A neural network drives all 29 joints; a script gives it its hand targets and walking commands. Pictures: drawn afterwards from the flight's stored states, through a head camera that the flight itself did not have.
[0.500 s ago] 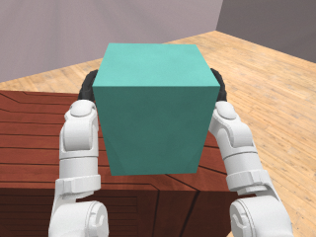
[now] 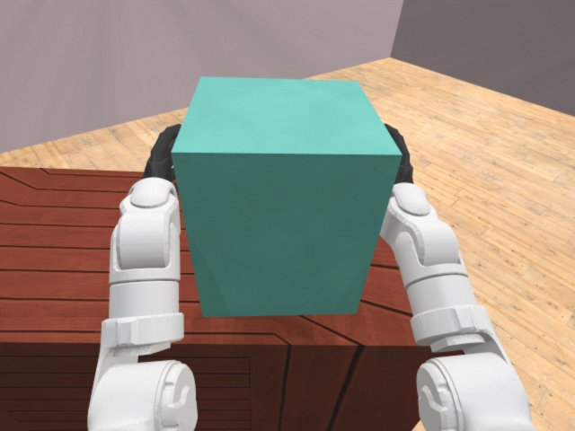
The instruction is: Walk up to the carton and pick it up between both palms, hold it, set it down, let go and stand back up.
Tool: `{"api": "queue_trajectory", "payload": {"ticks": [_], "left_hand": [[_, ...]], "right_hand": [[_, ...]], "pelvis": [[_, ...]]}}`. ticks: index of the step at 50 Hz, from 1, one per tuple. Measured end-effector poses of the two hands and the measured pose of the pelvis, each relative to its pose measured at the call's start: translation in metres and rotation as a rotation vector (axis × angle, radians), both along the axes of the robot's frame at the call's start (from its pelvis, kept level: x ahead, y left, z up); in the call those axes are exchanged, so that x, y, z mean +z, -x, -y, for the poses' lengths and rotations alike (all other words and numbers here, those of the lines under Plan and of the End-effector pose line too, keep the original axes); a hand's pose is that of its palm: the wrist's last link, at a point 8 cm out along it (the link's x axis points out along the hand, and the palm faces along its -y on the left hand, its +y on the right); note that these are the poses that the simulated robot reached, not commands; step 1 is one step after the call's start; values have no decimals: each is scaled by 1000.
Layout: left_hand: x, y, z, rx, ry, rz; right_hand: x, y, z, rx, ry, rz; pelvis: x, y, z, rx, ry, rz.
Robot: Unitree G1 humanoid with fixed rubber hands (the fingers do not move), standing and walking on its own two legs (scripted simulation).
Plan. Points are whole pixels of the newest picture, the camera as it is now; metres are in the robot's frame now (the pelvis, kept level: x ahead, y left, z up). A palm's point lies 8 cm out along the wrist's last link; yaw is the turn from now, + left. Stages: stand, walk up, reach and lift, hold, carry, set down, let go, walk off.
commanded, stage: hold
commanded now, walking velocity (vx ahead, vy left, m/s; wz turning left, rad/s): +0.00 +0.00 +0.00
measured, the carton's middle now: (280, 198) +0.38 +0.00 +0.19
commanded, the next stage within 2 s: set down in 1.82 s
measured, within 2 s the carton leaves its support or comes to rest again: neither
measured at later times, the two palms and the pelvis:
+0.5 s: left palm (160, 188) +0.36 +0.15 +0.22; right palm (396, 195) +0.36 -0.15 +0.21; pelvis -0.01 +0.00 +0.00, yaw +0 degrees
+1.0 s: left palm (161, 191) +0.36 +0.15 +0.21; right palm (396, 197) +0.36 -0.15 +0.21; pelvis +0.00 +0.00 +0.00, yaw +1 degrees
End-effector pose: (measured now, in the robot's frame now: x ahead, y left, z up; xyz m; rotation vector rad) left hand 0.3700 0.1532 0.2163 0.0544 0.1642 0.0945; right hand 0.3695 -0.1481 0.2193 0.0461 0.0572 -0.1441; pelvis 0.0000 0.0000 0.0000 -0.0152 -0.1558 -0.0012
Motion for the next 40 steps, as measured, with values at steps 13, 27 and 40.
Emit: {"api": "queue_trajectory", "payload": {"ticks": [13,27,40], "left_hand": [[-5,11,6,-18,-8,-2],[1,8,2,-4,-5,2],[-4,7,4,-14,-7,5]], "right_hand": [[-15,17,6,-18,-10,-2],[-8,10,2,-5,-1,2],[-10,10,4,-12,0,5]], "pelvis": [[0,4,-3,4,0,20],[0,8,1,10,-3,13],[0,4,1,15,0,16]]}}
